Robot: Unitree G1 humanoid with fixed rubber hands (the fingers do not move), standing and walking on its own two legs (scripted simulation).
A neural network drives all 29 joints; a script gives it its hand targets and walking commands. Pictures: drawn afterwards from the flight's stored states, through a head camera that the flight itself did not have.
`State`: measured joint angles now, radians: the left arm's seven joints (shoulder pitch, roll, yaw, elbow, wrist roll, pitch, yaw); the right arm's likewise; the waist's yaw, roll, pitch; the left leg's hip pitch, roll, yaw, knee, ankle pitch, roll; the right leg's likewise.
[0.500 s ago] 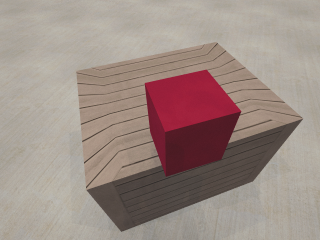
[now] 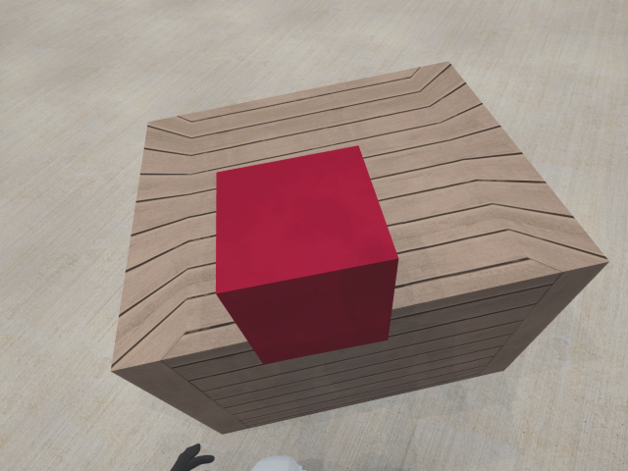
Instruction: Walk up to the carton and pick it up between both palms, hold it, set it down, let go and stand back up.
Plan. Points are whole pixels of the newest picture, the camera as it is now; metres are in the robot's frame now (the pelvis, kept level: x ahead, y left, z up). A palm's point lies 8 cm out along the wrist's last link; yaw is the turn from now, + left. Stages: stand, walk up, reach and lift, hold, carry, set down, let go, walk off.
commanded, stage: walk up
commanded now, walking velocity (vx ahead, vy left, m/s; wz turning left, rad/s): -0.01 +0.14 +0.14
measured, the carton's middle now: (307, 261) +0.40 +0.03 -0.02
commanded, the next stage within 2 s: none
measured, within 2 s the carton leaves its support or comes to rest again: neither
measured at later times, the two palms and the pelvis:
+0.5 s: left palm out of the picture -0.05 +0.32 -0.15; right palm out of the picture +0.10 -0.19 -0.13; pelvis -0.02 +0.06 -0.01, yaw +5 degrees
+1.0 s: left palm out of the picture -0.07 +0.28 -0.14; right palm out of the picture +0.01 -0.15 -0.15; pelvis -0.03 +0.06 +0.00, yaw +4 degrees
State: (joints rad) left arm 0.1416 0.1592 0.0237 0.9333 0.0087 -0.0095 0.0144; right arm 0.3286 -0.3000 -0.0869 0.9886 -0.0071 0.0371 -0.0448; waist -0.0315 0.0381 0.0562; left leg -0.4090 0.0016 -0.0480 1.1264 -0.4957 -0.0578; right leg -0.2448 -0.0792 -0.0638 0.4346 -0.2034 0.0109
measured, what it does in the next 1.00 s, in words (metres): steps on the spot: left foot, then right foot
